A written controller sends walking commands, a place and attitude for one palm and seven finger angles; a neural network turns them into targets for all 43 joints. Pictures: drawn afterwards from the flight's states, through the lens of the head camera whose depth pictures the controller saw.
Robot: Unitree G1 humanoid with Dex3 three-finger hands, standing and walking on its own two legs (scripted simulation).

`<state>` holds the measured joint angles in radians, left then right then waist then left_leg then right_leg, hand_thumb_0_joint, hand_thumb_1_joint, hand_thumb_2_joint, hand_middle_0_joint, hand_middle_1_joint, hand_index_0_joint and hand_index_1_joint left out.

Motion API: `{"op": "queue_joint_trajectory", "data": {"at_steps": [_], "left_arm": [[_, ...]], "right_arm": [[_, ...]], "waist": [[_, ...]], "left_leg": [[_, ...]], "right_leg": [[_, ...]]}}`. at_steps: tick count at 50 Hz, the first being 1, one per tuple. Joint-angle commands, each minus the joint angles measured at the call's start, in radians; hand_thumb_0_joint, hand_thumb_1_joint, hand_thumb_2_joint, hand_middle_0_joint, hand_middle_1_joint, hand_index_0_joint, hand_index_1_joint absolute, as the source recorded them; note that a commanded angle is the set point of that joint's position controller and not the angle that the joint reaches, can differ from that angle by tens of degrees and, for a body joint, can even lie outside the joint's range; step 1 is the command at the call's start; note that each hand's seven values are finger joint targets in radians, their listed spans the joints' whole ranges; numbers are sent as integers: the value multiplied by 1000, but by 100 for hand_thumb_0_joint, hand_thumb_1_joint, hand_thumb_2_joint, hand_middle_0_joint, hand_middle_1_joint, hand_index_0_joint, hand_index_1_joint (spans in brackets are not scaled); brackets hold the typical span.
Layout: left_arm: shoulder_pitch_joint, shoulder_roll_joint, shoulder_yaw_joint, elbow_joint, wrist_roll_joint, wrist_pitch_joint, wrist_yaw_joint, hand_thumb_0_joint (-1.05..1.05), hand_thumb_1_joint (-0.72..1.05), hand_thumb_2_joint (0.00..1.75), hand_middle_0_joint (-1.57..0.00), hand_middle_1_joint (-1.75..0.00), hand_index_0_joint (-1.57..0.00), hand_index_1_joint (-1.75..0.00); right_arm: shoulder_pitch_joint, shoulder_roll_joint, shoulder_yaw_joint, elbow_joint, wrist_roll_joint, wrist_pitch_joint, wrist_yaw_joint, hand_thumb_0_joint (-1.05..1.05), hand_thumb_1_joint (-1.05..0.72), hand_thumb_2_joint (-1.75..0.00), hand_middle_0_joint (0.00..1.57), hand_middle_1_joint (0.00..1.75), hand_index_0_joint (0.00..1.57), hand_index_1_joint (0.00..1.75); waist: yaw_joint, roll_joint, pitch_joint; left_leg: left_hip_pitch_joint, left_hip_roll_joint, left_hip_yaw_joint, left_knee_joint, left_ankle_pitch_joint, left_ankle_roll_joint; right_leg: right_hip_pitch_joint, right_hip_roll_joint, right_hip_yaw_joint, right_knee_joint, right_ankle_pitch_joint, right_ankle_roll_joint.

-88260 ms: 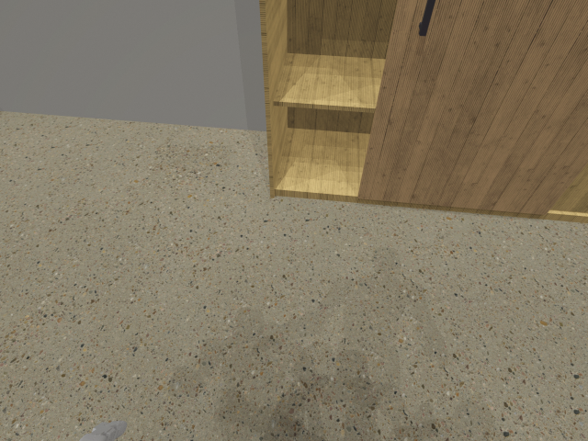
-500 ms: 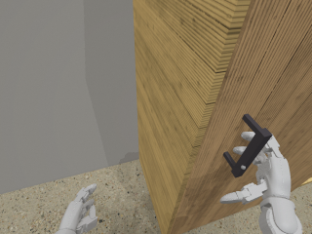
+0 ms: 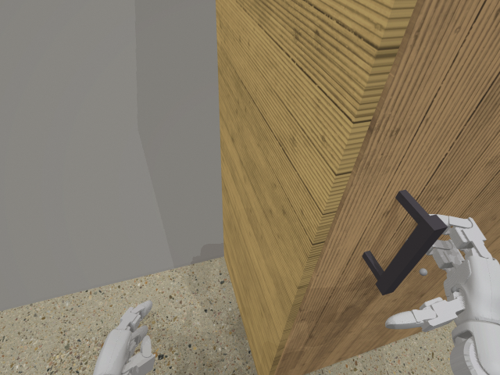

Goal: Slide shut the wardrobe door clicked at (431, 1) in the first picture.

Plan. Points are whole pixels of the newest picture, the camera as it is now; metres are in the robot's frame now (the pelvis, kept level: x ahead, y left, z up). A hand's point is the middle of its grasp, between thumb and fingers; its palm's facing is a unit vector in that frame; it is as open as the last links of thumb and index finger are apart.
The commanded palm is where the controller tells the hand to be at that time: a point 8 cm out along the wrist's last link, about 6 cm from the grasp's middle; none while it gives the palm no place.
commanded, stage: slip the hand off the handle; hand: right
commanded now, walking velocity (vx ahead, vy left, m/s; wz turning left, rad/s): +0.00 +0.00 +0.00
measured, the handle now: (395, 246) +0.26 -0.18 +0.15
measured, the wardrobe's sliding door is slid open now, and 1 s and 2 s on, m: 0.00 0.00 0.00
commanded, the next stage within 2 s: draw the hand back to the body in 0.64 s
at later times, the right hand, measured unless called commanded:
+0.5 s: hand (467, 325) +0.17 -0.26 +0.11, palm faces +0.30 +0.94 -0.14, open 14.7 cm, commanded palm +0.11 -0.30 +0.13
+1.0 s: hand (482, 345) +0.15 -0.26 +0.11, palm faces -0.04 +0.97 -0.24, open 14.7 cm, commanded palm +0.10 -0.32 +0.14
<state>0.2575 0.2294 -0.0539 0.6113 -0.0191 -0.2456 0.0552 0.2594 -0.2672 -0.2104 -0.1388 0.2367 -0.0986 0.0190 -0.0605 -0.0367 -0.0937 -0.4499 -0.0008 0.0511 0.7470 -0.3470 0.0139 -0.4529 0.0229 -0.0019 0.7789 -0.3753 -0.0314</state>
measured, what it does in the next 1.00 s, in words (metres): stands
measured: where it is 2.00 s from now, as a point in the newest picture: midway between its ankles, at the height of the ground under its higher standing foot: outside the picture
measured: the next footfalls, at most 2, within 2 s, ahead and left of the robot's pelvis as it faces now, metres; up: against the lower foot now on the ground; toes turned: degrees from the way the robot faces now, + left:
none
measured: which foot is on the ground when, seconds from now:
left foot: down 0.00-1.00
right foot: down 0.00-1.00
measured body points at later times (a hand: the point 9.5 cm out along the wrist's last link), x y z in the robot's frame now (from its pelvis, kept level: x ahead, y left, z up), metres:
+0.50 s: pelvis +0.01 +0.01 +0.00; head +0.00 +0.02 +0.45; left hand +0.21 +0.22 -0.07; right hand +0.15 -0.30 +0.12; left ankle +0.03 +0.11 -0.71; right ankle +0.02 -0.10 -0.71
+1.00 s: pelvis +0.01 -0.01 +0.00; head -0.03 -0.01 +0.45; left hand +0.22 +0.19 -0.04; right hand +0.14 -0.31 +0.13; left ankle +0.03 +0.11 -0.71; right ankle +0.02 -0.10 -0.71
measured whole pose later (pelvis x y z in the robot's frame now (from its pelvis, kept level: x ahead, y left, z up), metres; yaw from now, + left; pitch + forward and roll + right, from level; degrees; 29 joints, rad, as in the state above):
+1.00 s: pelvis +0.01 -0.01 +0.00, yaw +0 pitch +1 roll +4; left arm 0.24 0.22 -0.05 0.57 -0.08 -0.33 0.08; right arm 0.58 -0.47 -0.38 -0.30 0.34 -0.05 0.46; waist -0.09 -0.07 -0.12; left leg -0.38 -0.03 0.08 0.72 -0.35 0.01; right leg -0.43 -0.01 0.02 0.85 -0.43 -0.04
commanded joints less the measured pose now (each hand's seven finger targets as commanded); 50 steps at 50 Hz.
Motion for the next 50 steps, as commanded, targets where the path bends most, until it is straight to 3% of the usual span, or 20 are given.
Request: {"op": "queue_joint_trajectory", "data": {"at_steps": [1,2,6,8,12,18,21,24,29,32,38,39,40,42,45,46,47,48,50], "left_arm": [[-108,122,55,-179,-10,-73,6,0,90,90,-20,-30,-20,-30],[-104,122,57,-182,-13,-78,4,0,90,90,-20,-30,-20,-30],[-103,128,65,-181,-16,-90,5,0,90,90,-20,-30,-20,-30],[-109,125,72,-184,-20,-96,6,0,90,90,-20,-30,-20,-30],[-105,122,74,-174,-23,-110,12,0,90,90,-20,-30,-20,-30],[-106,120,81,-161,-27,-128,20,0,90,90,-20,-30,-20,-30],[-105,117,83,-159,-30,-125,26,0,90,90,-20,-30,-20,-30],[-114,109,78,-162,-34,-124,26,0,90,90,-20,-30,-20,-30],[-114,99,79,-172,-31,-126,25,0,90,90,-20,-30,-20,-30],[-124,98,76,-177,-32,-132,25,0,90,90,-20,-30,-20,-30],[-104,104,71,-175,-35,-147,35,0,90,90,-20,-30,-20,-30],[-89,125,73,-175,-41,-149,27,0,90,90,-20,-30,-20,-30],[-103,118,72,-198,-46,-152,28,0,90,90,-20,-30,-20,-30],[-125,122,68,-200,-50,-159,34,0,90,90,-20,-30,-20,-30],[-134,120,63,-210,-61,-158,41,0,90,90,-20,-30,-20,-30],[-143,121,60,-218,-62,-156,42,0,90,90,-20,-30,-20,-30],[-160,124,57,-220,-69,-154,41,0,90,90,-20,-30,-20,-30],[-152,119,48,-233,-72,-156,40,0,90,90,-20,-30,-20,-30],[-157,126,47,-242,-73,-161,40,0,90,90,-20,-30,-20,-30]], "right_arm": [[-61,-177,-145,-227,35,-85,33,0,55,-20,25,115,25,115],[-32,-177,-148,-218,43,-85,46,0,55,-20,25,115,25,115],[43,-217,-195,-245,75,-88,88,0,55,-20,25,115,25,115],[85,-234,-232,-264,93,-91,97,0,55,-20,25,115,25,115],[71,-222,-211,-298,105,-113,109,0,55,-20,25,115,25,115],[122,-237,-219,-303,111,-133,140,0,55,-20,25,115,25,115],[169,-257,-261,-283,122,-124,160,0,55,-20,25,115,25,115],[217,-250,-273,-294,134,-115,179,0,55,-20,25,115,25,115],[323,-252,-312,-325,152,-109,210,0,55,-20,25,115,25,115],[370,-240,-303,-357,160,-111,230,0,55,-20,25,115,25,115],[326,-222,-278,-383,166,-119,235,0,55,-20,25,115,25,115],[314,-311,-203,-363,57,-91,293,0,55,-20,25,115,25,115],[282,-308,-209,-438,66,-84,316,0,55,-20,25,115,25,115],[259,-337,-225,-444,69,-54,340,0,55,-20,25,115,25,115],[263,-393,-309,-377,101,-25,387,0,55,-20,25,115,25,115],[255,-411,-336,-357,119,-16,407,0,55,-20,25,115,25,115],[248,-423,-356,-333,138,-5,423,0,55,-20,25,115,25,115],[232,-406,-348,-331,154,-4,444,0,55,-20,25,115,25,115],[220,-413,-367,-287,183,13,472,0,55,-20,25,115,25,115]], "waist": [[-19,-23,-142],[-15,14,-135],[-14,12,-88],[-21,11,-96],[0,8,-39],[-6,-12,-65],[-17,26,-77],[-29,-23,-75],[-50,-24,-122],[-56,-59,-107],[-37,-48,-72],[0,-74,-78],[-8,-116,-78],[-7,-125,-79],[-13,-44,-55],[-20,-42,-50],[-22,-85,-35],[-18,-97,-33],[-25,-70,-11]], "left_leg": [[63,4,-16,-136,92,15],[74,8,-22,-144,88,13],[49,13,-41,-174,39,5],[63,28,-67,-189,9,4],[13,37,-93,-212,-76,3],[17,47,-118,-217,-127,5],[27,34,-92,-194,-67,7],[28,19,-62,-166,-2,15],[51,-13,-4,-97,177,19],[35,-26,14,-79,196,26],[-24,-35,25,-79,114,27],[-25,-34,-5,-92,101,29],[-19,-30,-6,-99,98,30],[2,-33,-6,-115,77,31],[20,-44,1,-144,59,26],[31,-46,3,-151,48,26],[45,-44,-11,-163,39,30],[47,-44,0,-162,49,28],[45,-51,-6,-177,32,24]], "right_leg": [[42,-27,27,-140,181,33],[28,-28,25,-135,177,30],[-12,-21,18,-113,140,17],[-29,-20,16,-94,140,17],[-46,-20,26,-67,99,17],[-56,-24,39,-46,78,16],[-57,-27,43,-44,115,14],[-35,-27,48,-55,147,17],[-1,-25,53,-64,246,27],[18,-23,59,-66,274,42],[8,-30,74,-68,213,54],[27,-43,75,-75,191,37],[33,-38,80,-84,183,31],[53,-42,86,-89,163,23],[49,-46,84,-104,141,17],[46,-46,83,-112,133,17],[51,-47,77,-112,129,17],[68,-46,74,-125,131,19],[66,-48,67,-136,112,14]]}}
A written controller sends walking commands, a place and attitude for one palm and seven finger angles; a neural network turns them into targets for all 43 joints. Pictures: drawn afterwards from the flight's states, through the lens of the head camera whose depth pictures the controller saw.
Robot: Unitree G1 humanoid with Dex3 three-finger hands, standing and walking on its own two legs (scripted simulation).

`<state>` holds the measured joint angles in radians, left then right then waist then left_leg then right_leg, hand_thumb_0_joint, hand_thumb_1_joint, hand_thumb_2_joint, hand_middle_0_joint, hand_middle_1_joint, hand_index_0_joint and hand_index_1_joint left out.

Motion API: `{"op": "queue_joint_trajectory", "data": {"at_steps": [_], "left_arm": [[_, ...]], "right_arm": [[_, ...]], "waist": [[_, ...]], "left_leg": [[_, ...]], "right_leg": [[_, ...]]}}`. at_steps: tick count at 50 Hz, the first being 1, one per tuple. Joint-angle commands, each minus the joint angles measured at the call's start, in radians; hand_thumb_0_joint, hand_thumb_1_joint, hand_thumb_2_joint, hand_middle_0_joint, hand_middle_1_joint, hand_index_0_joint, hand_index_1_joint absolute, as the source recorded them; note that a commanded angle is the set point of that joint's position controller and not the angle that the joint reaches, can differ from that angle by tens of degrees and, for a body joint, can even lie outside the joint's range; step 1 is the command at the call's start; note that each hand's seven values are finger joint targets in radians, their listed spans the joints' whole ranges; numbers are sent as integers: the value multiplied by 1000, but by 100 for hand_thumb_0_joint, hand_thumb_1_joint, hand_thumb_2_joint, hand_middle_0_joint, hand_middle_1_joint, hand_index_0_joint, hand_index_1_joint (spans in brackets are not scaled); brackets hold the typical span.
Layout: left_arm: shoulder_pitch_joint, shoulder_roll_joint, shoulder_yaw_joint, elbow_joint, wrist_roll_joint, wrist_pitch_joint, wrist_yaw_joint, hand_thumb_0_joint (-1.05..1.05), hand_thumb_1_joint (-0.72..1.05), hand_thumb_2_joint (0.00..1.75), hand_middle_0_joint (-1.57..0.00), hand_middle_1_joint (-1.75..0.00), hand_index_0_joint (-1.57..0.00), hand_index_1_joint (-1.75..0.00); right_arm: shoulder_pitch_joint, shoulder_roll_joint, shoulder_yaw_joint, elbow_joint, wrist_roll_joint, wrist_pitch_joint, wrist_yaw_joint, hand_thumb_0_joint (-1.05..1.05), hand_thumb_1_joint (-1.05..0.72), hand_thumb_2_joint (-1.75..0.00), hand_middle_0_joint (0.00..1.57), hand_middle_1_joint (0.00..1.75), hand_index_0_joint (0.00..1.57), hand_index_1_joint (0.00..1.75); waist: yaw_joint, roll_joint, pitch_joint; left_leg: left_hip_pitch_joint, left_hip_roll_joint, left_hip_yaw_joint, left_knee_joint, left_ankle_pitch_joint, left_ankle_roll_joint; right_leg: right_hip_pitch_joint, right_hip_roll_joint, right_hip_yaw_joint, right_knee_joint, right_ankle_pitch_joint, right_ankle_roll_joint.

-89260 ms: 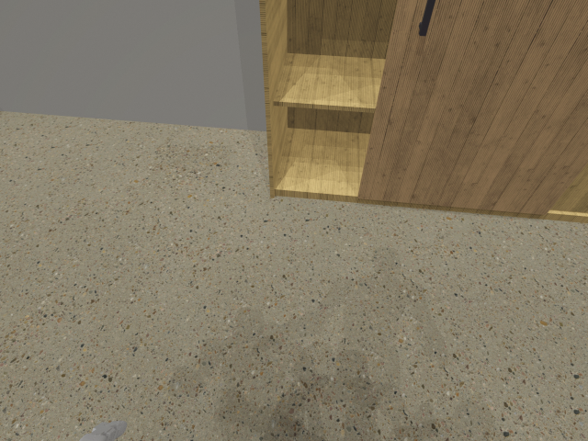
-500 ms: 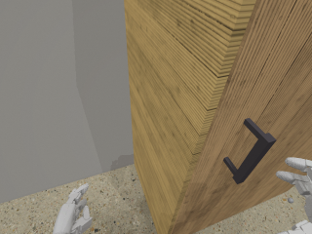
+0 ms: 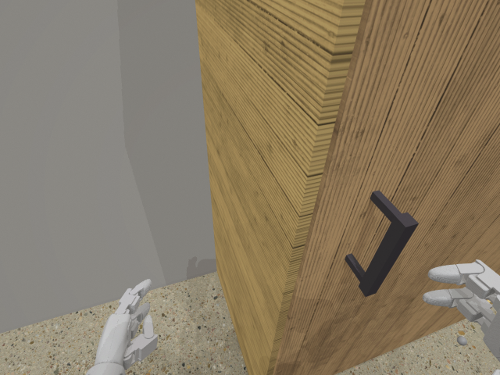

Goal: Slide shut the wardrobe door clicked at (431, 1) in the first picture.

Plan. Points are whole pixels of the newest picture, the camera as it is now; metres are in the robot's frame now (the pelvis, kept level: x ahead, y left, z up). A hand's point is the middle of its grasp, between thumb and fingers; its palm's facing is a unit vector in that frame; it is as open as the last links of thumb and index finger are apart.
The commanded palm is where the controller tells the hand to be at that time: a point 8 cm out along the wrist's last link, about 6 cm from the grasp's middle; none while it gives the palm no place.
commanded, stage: draw the hand back to the body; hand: right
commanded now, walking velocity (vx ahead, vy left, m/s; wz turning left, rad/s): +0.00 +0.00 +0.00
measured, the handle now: (374, 246) +0.25 -0.17 +0.15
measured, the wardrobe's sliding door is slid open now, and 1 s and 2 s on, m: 0.00 0.00 0.00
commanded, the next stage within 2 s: step back with the hand held close in 1.34 s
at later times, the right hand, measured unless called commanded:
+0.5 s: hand (482, 308) +0.16 -0.26 +0.15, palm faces +0.34 +0.85 -0.40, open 13.3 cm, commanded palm +0.12 -0.31 +0.18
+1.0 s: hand (470, 244) +0.22 -0.26 +0.20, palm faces +0.42 +0.81 -0.40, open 8.4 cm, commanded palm +0.17 -0.30 +0.21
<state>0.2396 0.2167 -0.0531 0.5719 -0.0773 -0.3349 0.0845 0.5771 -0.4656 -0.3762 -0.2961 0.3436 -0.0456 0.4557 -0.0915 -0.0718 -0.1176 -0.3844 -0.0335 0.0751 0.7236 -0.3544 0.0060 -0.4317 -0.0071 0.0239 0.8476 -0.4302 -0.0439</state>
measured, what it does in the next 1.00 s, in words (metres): stands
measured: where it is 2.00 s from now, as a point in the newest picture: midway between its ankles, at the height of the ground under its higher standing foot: outside the picture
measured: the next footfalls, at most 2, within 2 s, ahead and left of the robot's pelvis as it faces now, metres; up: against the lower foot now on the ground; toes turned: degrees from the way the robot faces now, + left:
none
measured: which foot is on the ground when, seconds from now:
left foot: down 0.00-1.00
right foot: down 0.00-1.00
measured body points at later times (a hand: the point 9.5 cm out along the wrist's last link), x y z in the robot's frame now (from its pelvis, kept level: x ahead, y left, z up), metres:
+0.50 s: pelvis -0.01 -0.01 +0.02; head -0.03 -0.02 +0.47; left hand +0.16 +0.21 -0.04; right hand +0.14 -0.31 +0.18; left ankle +0.02 +0.12 -0.71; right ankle +0.01 -0.08 -0.71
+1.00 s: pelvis +0.02 -0.01 +0.03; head -0.01 +0.00 +0.48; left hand +0.18 +0.23 -0.05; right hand +0.19 -0.30 +0.22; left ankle +0.02 +0.12 -0.71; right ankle +0.01 -0.08 -0.71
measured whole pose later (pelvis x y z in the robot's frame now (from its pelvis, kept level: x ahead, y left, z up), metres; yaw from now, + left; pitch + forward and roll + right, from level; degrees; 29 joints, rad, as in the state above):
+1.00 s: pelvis +0.02 -0.01 +0.03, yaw +3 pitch -3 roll +1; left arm 0.24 0.22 0.01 0.63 0.00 -0.19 0.05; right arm 0.45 -0.37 -0.35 -0.40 0.05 -0.13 -0.11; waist -0.08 -0.05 -0.01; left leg -0.18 -0.01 -0.01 0.47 -0.24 -0.01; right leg -0.17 0.02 -0.06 0.51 -0.30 -0.05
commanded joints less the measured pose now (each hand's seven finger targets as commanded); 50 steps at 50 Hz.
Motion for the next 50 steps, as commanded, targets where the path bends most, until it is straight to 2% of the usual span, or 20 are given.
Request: {"op": "queue_joint_trajectory", "data": {"at_steps": [1,2,4,5,7,10,12,13,14,15,16,17,18,20,22,33,37,41,43,50], "left_arm": [[-137,143,41,-205,-16,-75,9,0,90,90,-20,-30,-20,-30],[-147,143,39,-204,-17,-77,8,0,90,90,-20,-30,-20,-30],[-132,153,39,-216,-19,-87,3,0,90,90,-20,-30,-20,-30],[-134,153,38,-219,-20,-94,1,0,90,90,-20,-30,-20,-30],[-135,158,38,-217,-16,-101,-3,0,90,90,-20,-30,-20,-30],[-121,153,38,-222,-18,-113,-6,0,90,90,-20,-30,-20,-30],[-124,165,35,-216,-16,-109,-7,0,90,90,-20,-30,-20,-30],[-127,150,31,-228,-20,-115,-8,0,90,90,-20,-30,-20,-30],[-108,135,64,-223,43,-92,-18,0,90,90,-20,-30,-20,-30],[-89,126,71,-189,54,-81,-21,0,90,90,-20,-30,-20,-30],[-77,114,73,-175,49,-56,-25,0,90,90,-20,-30,-20,-30],[-76,114,79,-170,49,-33,-27,0,90,90,-20,-30,-20,-30],[-85,126,81,-177,55,-23,-29,0,90,90,-20,-30,-20,-30],[-83,121,84,-165,60,-15,-20,0,90,90,-20,-30,-20,-30],[-78,122,90,-150,62,-10,-11,0,90,90,-20,-30,-20,-30],[-86,128,98,-109,74,41,-15,0,90,90,-20,-30,-20,-30],[-92,122,98,-105,74,57,-20,0,90,90,-20,-30,-20,-30],[-92,118,101,-105,74,75,-23,0,90,90,-20,-30,-20,-30],[-95,118,100,-105,74,85,-27,0,90,90,-20,-30,-20,-30],[-98,120,108,-98,75,104,-33,0,90,90,-20,-30,-20,-30]], "right_arm": [[-122,-205,-189,-130,87,-33,46,0,55,-20,25,115,25,115],[-113,-171,-177,-102,100,-16,56,0,55,-20,25,115,25,115],[-138,-187,-180,-107,104,-10,67,0,55,-20,25,115,25,115],[-144,-168,-153,-112,99,-4,73,0,55,-20,25,115,25,115],[-150,-179,-169,-128,101,10,81,0,55,-20,25,115,25,115],[-169,-193,-172,-139,88,10,87,0,48,-24,25,111,25,111],[-225,-237,-212,-149,96,16,87,0,41,-27,25,107,25,107],[-218,-219,-201,-179,93,13,82,0,37,-29,24,104,24,104],[-195,-277,-235,-416,-124,-46,-194,0,33,-31,24,102,24,102],[-38,-95,-146,-303,-137,-40,-305,0,30,-32,24,100,24,100],[32,-32,-86,-308,-174,-50,-374,0,26,-34,24,98,24,98],[43,-37,-75,-317,-196,-62,-426,0,22,-36,24,96,24,96],[-12,-85,-98,-390,-213,-85,-467,0,19,-37,24,94,24,94],[-37,-90,-74,-410,-249,-109,-531,0,12,-41,24,89,24,89],[-54,-91,-61,-394,-276,-121,-574,0,4,-44,23,85,23,85],[-101,-62,-49,-328,-305,-145,-606,0,-36,-64,22,62,22,62],[-129,-71,-62,-334,-304,-151,-601,0,-50,-71,21,53,21,53],[-151,-78,-84,-322,-297,-153,-595,0,-65,-78,21,45,21,45],[-194,-88,-90,-334,-298,-155,-592,0,-72,-81,21,41,21,41],[-200,-82,-93,-303,-292,-153,-586,0,-90,-90,20,30,20,30]], "waist": [[10,-40,28],[12,-94,27],[14,4,32],[15,1,38],[9,-81,23],[12,-6,41],[9,-78,55],[7,-94,43],[-34,-50,142],[2,-11,145],[6,-25,146],[10,-1,138],[11,-54,97],[15,-93,89],[23,-38,104],[17,45,81],[14,-14,85],[14,21,72],[16,-29,64],[14,-9,37]], "left_leg": [[-23,-19,-29,-156,30,30],[-16,-15,-45,-161,20,33],[-20,-23,-33,-166,19,23],[-20,-24,-35,-167,16,22],[-6,-16,-52,-168,29,27],[-7,-27,-35,-172,43,20],[-3,-18,-49,-180,10,26],[10,-18,-37,-175,25,26],[48,-7,-74,-245,44,39],[52,3,-79,-254,31,48],[62,8,-89,-248,31,44],[82,15,-93,-259,21,43],[92,26,-105,-269,17,40],[96,37,-106,-271,0,39],[104,37,-108,-270,-1,37],[152,43,-84,-250,144,27],[176,46,-86,-262,167,30],[183,43,-86,-285,195,25],[187,47,-88,-295,202,27],[206,50,-90,-320,254,24]], "right_leg": [[49,-18,41,-215,152,27],[63,-14,34,-213,144,27],[59,-18,36,-236,124,24],[67,-15,37,-245,115,20],[90,-10,27,-247,129,21],[95,-14,25,-271,127,17],[91,-14,24,-282,97,24],[113,-11,21,-291,94,24],[2,-9,16,-327,100,43],[13,-29,13,-339,81,62],[34,-40,11,-345,51,60],[34,-42,13,-361,20,56],[50,-37,2,-362,12,52],[70,-40,8,-383,-28,48],[80,-45,20,-405,-40,43],[179,-64,32,-451,218,69],[198,-65,20,-457,268,78],[228,-64,0,-451,328,73],[246,-61,-6,-453,338,74],[288,-55,-32,-441,418,63]]}}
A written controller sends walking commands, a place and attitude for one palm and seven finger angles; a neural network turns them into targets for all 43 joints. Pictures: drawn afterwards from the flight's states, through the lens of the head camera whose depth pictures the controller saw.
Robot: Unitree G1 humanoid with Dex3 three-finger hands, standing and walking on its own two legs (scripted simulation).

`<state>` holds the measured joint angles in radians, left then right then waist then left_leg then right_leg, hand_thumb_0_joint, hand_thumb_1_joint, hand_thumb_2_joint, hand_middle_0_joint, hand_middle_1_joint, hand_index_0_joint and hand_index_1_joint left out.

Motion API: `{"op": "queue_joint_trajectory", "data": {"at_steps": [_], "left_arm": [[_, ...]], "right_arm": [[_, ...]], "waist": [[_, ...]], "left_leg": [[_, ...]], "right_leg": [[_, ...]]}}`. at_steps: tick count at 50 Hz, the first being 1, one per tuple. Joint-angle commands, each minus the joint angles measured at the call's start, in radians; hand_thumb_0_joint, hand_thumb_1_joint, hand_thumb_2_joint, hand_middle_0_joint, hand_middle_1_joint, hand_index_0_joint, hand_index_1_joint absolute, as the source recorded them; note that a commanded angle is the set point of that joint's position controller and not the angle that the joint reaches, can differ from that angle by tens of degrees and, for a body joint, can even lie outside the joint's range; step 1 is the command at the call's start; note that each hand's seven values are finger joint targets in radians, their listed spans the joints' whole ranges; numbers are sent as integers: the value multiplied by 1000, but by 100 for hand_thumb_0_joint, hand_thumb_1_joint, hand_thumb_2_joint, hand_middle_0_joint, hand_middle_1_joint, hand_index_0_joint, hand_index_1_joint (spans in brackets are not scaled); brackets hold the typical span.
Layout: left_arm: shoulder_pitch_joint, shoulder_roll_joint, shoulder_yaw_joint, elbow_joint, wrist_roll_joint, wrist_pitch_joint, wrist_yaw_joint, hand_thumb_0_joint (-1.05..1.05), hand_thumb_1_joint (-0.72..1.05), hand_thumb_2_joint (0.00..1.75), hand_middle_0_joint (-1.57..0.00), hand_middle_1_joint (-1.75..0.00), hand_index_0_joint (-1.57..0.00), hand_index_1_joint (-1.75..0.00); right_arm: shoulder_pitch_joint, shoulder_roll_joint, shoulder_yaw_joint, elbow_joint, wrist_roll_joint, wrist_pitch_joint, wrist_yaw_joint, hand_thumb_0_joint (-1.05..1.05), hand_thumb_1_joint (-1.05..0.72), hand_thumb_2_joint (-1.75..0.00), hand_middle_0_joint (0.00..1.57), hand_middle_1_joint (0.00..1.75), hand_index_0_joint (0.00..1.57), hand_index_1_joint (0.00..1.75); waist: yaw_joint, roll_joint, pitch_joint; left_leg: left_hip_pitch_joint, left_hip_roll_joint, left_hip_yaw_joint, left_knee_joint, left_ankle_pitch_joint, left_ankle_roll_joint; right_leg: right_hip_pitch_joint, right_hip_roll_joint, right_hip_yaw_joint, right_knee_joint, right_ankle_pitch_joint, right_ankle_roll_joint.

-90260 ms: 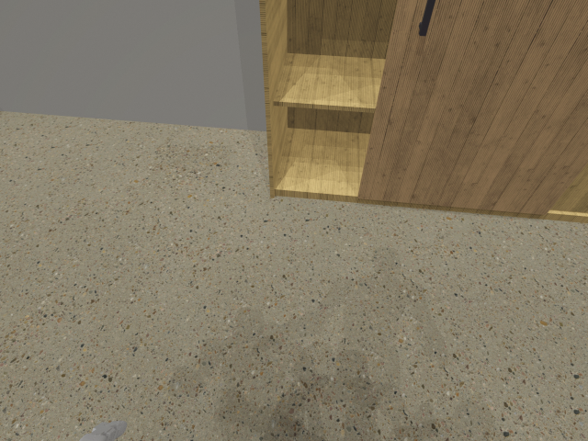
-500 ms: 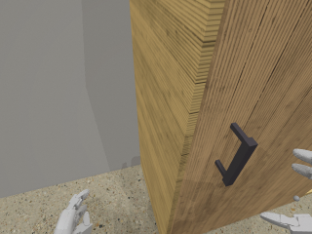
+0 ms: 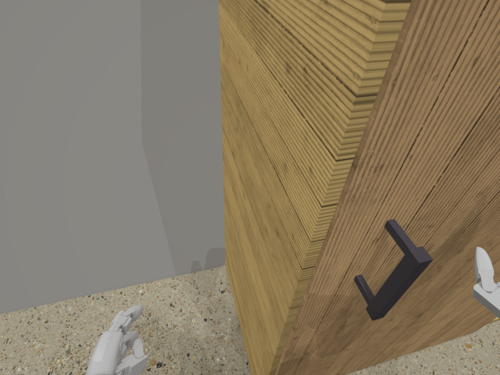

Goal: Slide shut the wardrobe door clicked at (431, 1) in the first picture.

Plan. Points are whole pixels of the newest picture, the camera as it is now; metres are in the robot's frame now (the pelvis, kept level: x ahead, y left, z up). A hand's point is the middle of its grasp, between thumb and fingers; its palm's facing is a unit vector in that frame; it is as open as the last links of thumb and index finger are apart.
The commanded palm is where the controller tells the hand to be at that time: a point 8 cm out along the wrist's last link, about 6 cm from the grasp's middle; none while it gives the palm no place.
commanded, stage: draw the hand back to the body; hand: right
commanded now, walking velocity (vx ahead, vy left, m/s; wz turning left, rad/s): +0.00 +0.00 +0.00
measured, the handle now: (385, 273) +0.23 -0.18 +0.12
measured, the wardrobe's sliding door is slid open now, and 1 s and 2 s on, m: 0.00 0.00 0.00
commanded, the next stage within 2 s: step back with the hand held close in 0.34 s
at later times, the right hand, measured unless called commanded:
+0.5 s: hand (469, 278) +0.19 -0.25 +0.16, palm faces +0.46 +0.79 -0.41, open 7.4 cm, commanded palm +0.15 -0.28 +0.18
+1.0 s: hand (492, 299) +0.17 -0.27 +0.16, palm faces +0.40 +0.77 -0.49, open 7.5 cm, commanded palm +0.11 -0.30 +0.18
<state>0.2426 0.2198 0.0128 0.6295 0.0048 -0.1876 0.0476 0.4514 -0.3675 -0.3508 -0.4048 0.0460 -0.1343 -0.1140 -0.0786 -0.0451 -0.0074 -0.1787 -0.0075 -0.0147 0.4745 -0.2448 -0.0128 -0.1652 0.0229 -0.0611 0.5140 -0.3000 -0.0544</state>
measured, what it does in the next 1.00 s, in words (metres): shifts its weight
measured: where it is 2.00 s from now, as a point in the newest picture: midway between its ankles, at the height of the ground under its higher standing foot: outside the picture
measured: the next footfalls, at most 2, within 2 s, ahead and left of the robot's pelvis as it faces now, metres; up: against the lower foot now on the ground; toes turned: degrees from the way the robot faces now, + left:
left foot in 1.72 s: -0.22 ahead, +0.13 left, +0.00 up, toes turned +10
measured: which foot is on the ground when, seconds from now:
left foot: down 0.00-1.00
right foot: down 0.00-1.00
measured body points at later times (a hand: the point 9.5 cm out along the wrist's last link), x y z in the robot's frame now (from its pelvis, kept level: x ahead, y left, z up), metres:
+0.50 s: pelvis +0.01 +0.02 +0.00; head -0.01 +0.03 +0.45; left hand +0.19 +0.24 -0.08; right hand +0.16 -0.29 +0.19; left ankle +0.01 +0.13 -0.74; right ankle -0.01 -0.08 -0.74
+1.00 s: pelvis -0.05 -0.01 -0.01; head -0.04 -0.01 +0.44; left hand +0.10 +0.24 -0.09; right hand +0.14 -0.31 +0.19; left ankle +0.01 +0.13 -0.74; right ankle -0.01 -0.07 -0.74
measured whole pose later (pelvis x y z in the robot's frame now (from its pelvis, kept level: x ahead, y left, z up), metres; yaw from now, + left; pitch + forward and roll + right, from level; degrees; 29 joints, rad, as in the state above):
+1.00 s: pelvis -0.05 -0.01 -0.01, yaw +4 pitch -2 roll +0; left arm 0.24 0.21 0.02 0.55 -0.01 -0.09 0.05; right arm 0.48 -0.39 -0.44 -0.45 -0.01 -0.23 -0.13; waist -0.02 0.01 0.07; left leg -0.35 -0.01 -0.10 0.60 -0.21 -0.04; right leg -0.29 0.02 -0.15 0.60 -0.28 -0.09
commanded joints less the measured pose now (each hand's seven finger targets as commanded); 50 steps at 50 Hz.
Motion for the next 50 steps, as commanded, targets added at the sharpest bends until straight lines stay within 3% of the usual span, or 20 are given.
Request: {"op": "queue_joint_trajectory", "data": {"at_steps": [1,10,14,16,20,22,23,24,25,26,27,29,33,36,37,39,44,47,50], "left_arm": [[-103,114,42,-154,-6,-41,4,0,90,90,-20,-30,-20,-30],[-121,113,45,-156,-5,-31,6,0,90,90,-20,-30,-20,-30],[-130,110,46,-153,-7,-26,9,0,90,90,-20,-30,-20,-30],[-132,109,47,-149,-6,-29,8,0,90,90,-20,-30,-20,-30],[-131,109,45,-147,-5,-30,6,0,90,90,-20,-30,-20,-30],[-134,109,45,-147,-6,-26,6,0,90,90,-20,-30,-20,-30],[-140,112,42,-145,-6,-24,6,0,90,90,-20,-30,-20,-30],[-134,132,28,-181,-22,-12,9,0,90,90,-20,-30,-20,-30],[-129,115,25,-133,-10,2,11,0,90,90,-20,-30,-20,-30],[-125,123,32,-140,-13,12,6,0,90,90,-20,-30,-20,-30],[-137,132,35,-150,-15,24,3,0,90,90,-20,-30,-20,-30],[-125,139,43,-173,-16,39,3,0,90,90,-20,-30,-20,-30],[-129,132,55,-211,-16,69,4,0,90,90,-20,-30,-20,-30],[-119,128,61,-224,-17,80,9,0,90,90,-20,-30,-20,-30],[-118,133,61,-226,-17,84,10,0,90,90,-20,-30,-20,-30],[-122,128,59,-236,-16,84,11,0,90,90,-20,-30,-20,-30],[-123,132,56,-246,-18,62,12,0,90,90,-20,-30,-20,-30],[-102,137,58,-243,-22,45,10,0,90,90,-20,-30,-20,-30],[-73,126,56,-223,-21,30,8,0,90,90,-20,-30,-20,-30]], "right_arm": [[-59,-171,-112,-178,9,-62,-15,0,-90,-90,20,30,20,30],[-80,-199,-127,-205,7,-66,-13,0,-90,-90,20,30,20,30],[-65,-184,-115,-170,12,-61,-11,0,-90,-90,20,30,20,30],[-79,-187,-116,-192,9,-62,-11,0,-90,-90,20,30,20,30],[-76,-192,-118,-199,8,-60,-12,0,-90,-90,20,30,20,30],[-59,-188,-114,-171,10,-50,-10,0,-90,-90,20,30,20,30],[-137,-190,-105,-188,10,-54,-9,0,-90,-90,20,30,20,30],[-318,-354,-276,-284,10,-116,-23,0,-90,-90,20,30,20,30],[-247,-282,-223,-168,6,-127,-16,0,-90,-90,20,30,20,30],[-178,-223,-181,-107,-1,-123,-8,0,-90,-90,20,30,20,30],[-184,-206,-155,-129,-8,-130,-2,0,-90,-90,20,30,20,30],[-104,-182,-135,-123,-12,-133,-4,0,-90,-90,20,30,20,30],[-44,-197,-153,-193,-22,-141,-23,0,-90,-90,20,30,20,30],[-10,-196,-164,-193,-28,-137,-35,0,-90,-90,20,30,20,30],[-2,-220,-185,-193,-29,-135,-39,0,-90,-90,20,30,20,30],[3,-209,-184,-207,-30,-136,-41,0,-90,-90,20,30,20,30],[-22,-224,-226,-241,-43,-152,-47,0,-90,-90,20,30,20,30],[-30,-229,-239,-263,-49,-166,-47,0,-90,-90,20,30,20,30],[-19,-215,-228,-264,-43,-180,-48,0,-90,-90,20,30,20,30]], "waist": [[3,-17,-60],[1,-23,-82],[7,18,-47],[4,-15,-86],[3,-23,-79],[5,8,-59],[14,10,-52],[39,15,72],[53,76,73],[54,116,45],[54,57,29],[44,11,-66],[42,9,-164],[45,20,-166],[45,9,-154],[44,-12,-127],[43,-61,-54],[54,-14,-40],[72,67,-21]], "left_leg": [[0,24,0,-73,147,41],[19,28,-12,-105,166,39],[12,27,-22,-126,144,40],[28,30,-25,-124,167,40],[33,30,-16,-120,185,40],[33,29,-22,-125,191,40],[19,29,-26,-133,177,37],[-125,68,-208,-230,229,40],[-136,95,-223,-242,234,44],[-129,101,-237,-237,255,40],[-111,99,-225,-218,309,38],[-57,90,-186,-160,366,29],[-20,73,-136,-65,463,13],[-20,63,-121,-14,437,7],[-28,61,-120,-5,418,5],[-12,49,-121,40,341,6],[103,25,-117,175,222,2],[114,39,-148,167,245,13],[-24,74,-218,66,154,35]], "right_leg": [[15,-85,51,-107,286,71],[36,-70,31,-102,262,46],[31,-67,29,-102,227,33],[50,-65,23,-98,249,32],[54,-66,25,-106,269,36],[44,-66,22,-104,269,33],[48,-64,25,-108,251,31],[34,-75,5,-92,127,13],[46,-70,22,-77,91,10],[66,-76,22,-73,95,11],[77,-82,20,-96,132,11],[113,-105,12,-128,206,12],[139,-140,26,-135,373,7],[96,-160,41,-140,393,4],[77,-163,50,-144,381,-2],[-12,-180,69,-164,300,-12],[-325,-219,119,-224,-87,-67],[-406,-191,124,-186,-223,-65],[-339,-140,108,-109,-290,-50]]}}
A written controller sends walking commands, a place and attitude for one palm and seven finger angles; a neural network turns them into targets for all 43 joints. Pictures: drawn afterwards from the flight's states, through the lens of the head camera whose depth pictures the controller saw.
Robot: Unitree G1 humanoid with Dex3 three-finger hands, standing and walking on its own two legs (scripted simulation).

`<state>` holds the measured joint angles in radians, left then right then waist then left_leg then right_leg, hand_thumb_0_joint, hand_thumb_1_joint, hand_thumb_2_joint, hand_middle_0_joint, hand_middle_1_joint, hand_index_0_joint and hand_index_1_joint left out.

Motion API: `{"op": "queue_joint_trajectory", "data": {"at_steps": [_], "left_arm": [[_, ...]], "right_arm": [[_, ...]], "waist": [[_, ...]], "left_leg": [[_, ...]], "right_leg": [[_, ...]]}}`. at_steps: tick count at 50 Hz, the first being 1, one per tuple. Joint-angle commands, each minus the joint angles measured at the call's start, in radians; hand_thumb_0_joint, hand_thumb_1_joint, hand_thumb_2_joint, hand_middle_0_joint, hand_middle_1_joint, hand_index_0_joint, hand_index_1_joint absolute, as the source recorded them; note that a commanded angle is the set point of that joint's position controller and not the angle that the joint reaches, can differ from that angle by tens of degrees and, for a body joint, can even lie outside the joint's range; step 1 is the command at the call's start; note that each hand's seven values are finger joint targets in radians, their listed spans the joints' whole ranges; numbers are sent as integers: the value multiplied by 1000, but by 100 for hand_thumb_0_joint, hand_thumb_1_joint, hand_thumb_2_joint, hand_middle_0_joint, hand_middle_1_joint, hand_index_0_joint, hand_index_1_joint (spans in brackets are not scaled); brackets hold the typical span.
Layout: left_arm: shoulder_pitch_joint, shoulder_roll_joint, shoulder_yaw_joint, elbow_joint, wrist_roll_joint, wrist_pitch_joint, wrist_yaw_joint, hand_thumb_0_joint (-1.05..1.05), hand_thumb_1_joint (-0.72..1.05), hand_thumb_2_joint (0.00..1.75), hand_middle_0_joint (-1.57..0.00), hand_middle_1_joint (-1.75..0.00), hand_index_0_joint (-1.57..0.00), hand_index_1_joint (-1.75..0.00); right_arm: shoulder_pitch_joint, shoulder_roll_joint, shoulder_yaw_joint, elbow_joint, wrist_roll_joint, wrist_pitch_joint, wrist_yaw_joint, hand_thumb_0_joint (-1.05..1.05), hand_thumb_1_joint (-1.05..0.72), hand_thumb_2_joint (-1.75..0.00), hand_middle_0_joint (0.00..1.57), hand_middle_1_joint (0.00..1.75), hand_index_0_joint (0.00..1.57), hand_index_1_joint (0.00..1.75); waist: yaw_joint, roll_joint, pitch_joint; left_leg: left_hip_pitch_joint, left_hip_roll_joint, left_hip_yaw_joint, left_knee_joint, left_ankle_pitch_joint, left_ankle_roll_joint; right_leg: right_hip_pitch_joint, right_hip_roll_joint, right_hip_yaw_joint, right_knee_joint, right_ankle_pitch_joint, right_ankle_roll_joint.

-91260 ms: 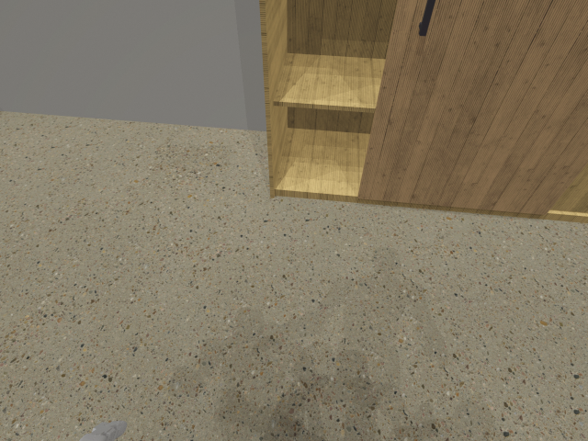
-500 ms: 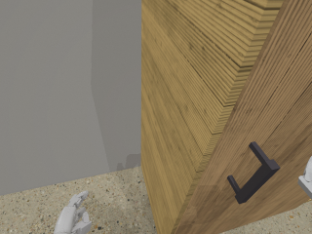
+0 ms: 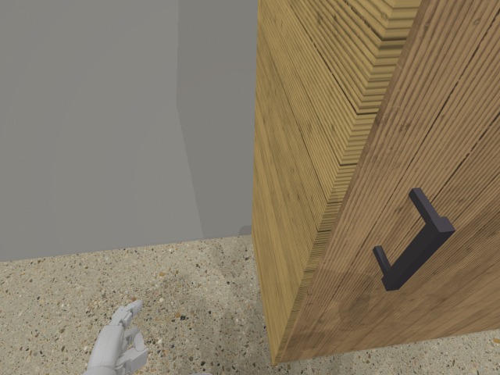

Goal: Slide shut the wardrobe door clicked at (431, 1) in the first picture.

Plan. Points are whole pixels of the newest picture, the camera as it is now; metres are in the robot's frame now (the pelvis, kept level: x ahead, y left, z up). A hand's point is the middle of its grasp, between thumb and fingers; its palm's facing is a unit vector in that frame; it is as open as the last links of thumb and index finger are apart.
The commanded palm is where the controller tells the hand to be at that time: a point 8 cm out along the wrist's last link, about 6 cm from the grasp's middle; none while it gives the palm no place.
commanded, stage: step back with the hand held close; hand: right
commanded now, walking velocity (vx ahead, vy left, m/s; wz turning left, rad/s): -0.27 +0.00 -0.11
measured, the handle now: (404, 244) +0.27 -0.18 +0.13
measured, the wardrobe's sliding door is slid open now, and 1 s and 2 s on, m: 0.00 0.00 0.00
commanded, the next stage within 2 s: stop stepping back and stand still in 0.70 s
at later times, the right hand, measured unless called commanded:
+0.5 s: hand out of the picture +0.14 -0.28 +0.18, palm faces +0.42 +0.76 -0.50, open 7.4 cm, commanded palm +0.07 -0.32 +0.19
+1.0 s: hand out of the picture +0.06 -0.27 +0.18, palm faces +0.28 +0.83 -0.47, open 7.4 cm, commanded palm +0.00 -0.31 +0.19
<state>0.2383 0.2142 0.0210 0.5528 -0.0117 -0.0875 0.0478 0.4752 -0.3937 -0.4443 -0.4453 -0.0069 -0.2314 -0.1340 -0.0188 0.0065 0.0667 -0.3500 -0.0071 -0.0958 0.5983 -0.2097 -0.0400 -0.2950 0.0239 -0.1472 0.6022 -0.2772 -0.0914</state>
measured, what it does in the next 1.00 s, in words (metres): walks backwards: left foot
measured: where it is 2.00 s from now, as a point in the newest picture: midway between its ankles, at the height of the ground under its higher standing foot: outside the picture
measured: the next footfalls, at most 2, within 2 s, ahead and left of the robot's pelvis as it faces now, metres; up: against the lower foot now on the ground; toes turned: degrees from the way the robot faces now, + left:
left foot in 0.72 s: -0.16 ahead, +0.15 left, +0.00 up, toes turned +6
right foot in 1.24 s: -0.13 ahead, -0.17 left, +0.00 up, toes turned +2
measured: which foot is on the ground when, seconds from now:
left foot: down 0.00-0.42, up 0.44-0.70, down 0.72-1.00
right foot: down 0.00-1.00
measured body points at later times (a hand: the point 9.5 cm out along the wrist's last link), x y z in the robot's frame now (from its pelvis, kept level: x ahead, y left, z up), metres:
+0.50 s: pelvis -0.07 -0.01 -0.01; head -0.03 -0.05 +0.44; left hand +0.10 +0.22 -0.07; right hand +0.11 -0.31 +0.20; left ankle -0.04 +0.14 -0.70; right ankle +0.04 -0.06 -0.73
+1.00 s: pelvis -0.17 -0.02 +0.01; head -0.14 -0.06 +0.46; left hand -0.04 +0.23 -0.05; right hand +0.04 -0.31 +0.21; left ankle -0.20 +0.10 -0.71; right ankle -0.03 -0.07 -0.72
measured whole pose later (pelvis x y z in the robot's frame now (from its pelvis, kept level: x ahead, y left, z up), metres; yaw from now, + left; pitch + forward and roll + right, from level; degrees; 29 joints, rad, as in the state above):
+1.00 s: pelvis -0.17 -0.02 +0.01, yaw +5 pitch -1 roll +3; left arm 0.23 0.17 0.00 0.58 0.01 -0.14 0.05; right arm 0.55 -0.49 -0.47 -0.57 0.05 -0.22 -0.13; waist 0.03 0.04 0.07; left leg -0.22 -0.05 0.04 0.61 -0.50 0.02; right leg -0.38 0.01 -0.04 0.40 -0.04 -0.06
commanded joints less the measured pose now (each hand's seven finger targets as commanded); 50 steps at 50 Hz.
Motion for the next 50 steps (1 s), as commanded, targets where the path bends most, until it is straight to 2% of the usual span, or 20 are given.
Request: {"op": "queue_joint_trajectory", "data": {"at_steps": [1,4,7,9,11,15,18,22,23,25,27,33,36,38,40,42,43,44,45,50], "left_arm": [[-62,130,47,-138,-3,-74,6,0,90,90,-20,-30,-20,-30],[-56,134,46,-127,0,-90,9,0,90,90,-20,-30,-20,-30],[-74,149,50,-136,-1,-109,14,0,90,90,-20,-30,-20,-30],[-70,132,49,-128,-4,-119,13,0,90,90,-20,-30,-20,-30],[-54,136,49,-122,-6,-124,9,0,90,90,-20,-30,-20,-30],[-46,125,51,-100,1,-128,-2,0,90,90,-20,-30,-20,-30],[-64,117,46,-102,9,-115,-9,0,90,90,-20,-30,-20,-30],[-98,138,55,-141,14,-125,3,0,90,90,-20,-30,-20,-30],[-79,126,58,-132,22,-126,4,0,90,90,-20,-30,-20,-30],[-57,117,63,-101,20,-132,1,0,90,90,-20,-30,-20,-30],[-58,113,53,-86,20,-138,7,0,90,90,-20,-30,-20,-30],[-82,122,40,-53,29,-122,7,0,90,90,-20,-30,-20,-30],[-91,100,30,-72,24,-88,9,0,90,90,-20,-30,-20,-30],[-70,96,41,-65,13,-95,13,0,90,90,-20,-30,-20,-30],[-113,83,16,-89,11,-80,16,0,90,90,-20,-30,-20,-30],[-141,132,31,-128,6,-77,20,0,90,90,-20,-30,-20,-30],[-117,133,32,-128,0,-88,17,0,90,90,-20,-30,-20,-30],[-114,127,35,-125,14,-104,16,0,90,90,-20,-30,-20,-30],[-105,112,30,-124,16,-105,13,0,90,90,-20,-30,-20,-30],[-93,113,24,-123,14,-82,8,0,90,90,-20,-30,-20,-30]], "right_arm": [[-50,-185,-129,-225,10,-89,-29,0,-90,-90,20,30,20,30],[-54,-187,-138,-226,7,-106,-36,0,-90,-90,20,30,20,30],[-57,-190,-167,-218,-5,-120,-40,0,-90,-90,20,30,20,30],[-68,-191,-175,-198,-8,-117,-39,0,-90,-90,20,30,20,30],[-70,-172,-153,-204,-3,-118,-31,0,-90,-90,20,30,20,30],[-107,-169,-98,-242,15,-130,-22,0,-90,-90,20,30,20,30],[-47,-205,-135,-300,17,-142,-31,0,-90,-90,20,30,20,30],[30,-242,-229,-311,5,-167,-29,0,-90,-90,20,30,20,30],[7,-247,-242,-322,9,-164,-31,0,-90,-90,20,30,20,30],[13,-208,-207,-298,28,-160,-30,0,-90,-90,20,30,20,30],[17,-149,-134,-279,48,-157,-33,0,-90,-90,20,30,20,30],[-68,-172,-76,-264,49,-124,-21,0,-90,-90,20,30,20,30],[-75,-256,-122,-297,60,-131,-14,0,-90,-90,20,30,20,30],[-75,-244,-106,-307,54,-116,-14,0,-90,-90,20,30,20,30],[-23,-247,-123,-311,46,-97,-9,0,-90,-90,20,30,20,30],[38,-259,-154,-334,49,-71,-6,0,-90,-90,20,30,20,30],[16,-226,-132,-331,58,-81,-7,0,-90,-90,20,30,20,30],[42,-246,-162,-330,57,-78,-12,0,-90,-90,20,30,20,30],[55,-258,-184,-357,58,-72,-24,0,-90,-90,20,30,20,30],[186,-212,-144,-342,63,-25,-20,0,-90,-90,20,30,20,30]], "waist": [[18,22,-81],[20,-10,-78],[4,-180,-134],[-3,-136,-114],[-3,-68,-63],[25,94,-112],[25,33,-127],[1,-266,-210],[6,-238,-194],[4,-136,-157],[5,-160,-162],[-6,-193,-229],[0,47,-216],[21,224,-202],[28,116,-154],[-7,-211,-204],[3,-286,-215],[-2,-341,-248],[-3,-300,-232],[-1,-229,-168]], "left_leg": [[105,81,-154,-85,61,69],[57,63,-133,-72,-21,64],[242,-8,-21,186,38,21],[291,-12,15,255,-40,9],[243,3,7,154,-10,25],[-25,136,-205,-129,134,111],[-71,137,-187,-147,10,122],[242,-52,44,333,-124,20],[221,-55,43,432,-192,19],[54,-39,59,403,-264,26],[-22,-14,82,291,-316,31],[136,11,128,-278,-149,62],[-54,201,-32,-405,-19,164],[-122,291,-42,-346,115,205],[7,226,48,-171,388,145],[34,10,135,47,20,27],[87,-40,104,135,-256,34],[106,-55,88,242,-364,35],[127,-53,88,247,-338,55],[362,-55,182,-244,-237,90]], "right_leg": [[-197,-131,200,-186,-339,-9],[-178,-154,239,-216,-351,-16],[-332,-277,337,-347,-414,-63],[-404,-320,325,-351,-420,-80],[-371,-291,294,-279,-359,-60],[-68,-104,187,-47,-170,37],[-34,-106,225,-74,-181,32],[-309,-366,436,-428,-321,-69],[-322,-388,442,-447,-330,-92],[-137,-363,376,-393,-153,-81],[14,-353,343,-374,-18,-59],[156,-280,249,-352,17,58],[251,-125,96,-13,7,128],[193,-32,119,191,-34,118],[77,-41,138,5,142,107],[152,-179,300,-268,435,61],[91,-242,375,-349,315,21],[39,-294,499,-475,-119,18],[-3,-282,501,-536,-346,37],[-145,-109,226,-422,-326,133]]}}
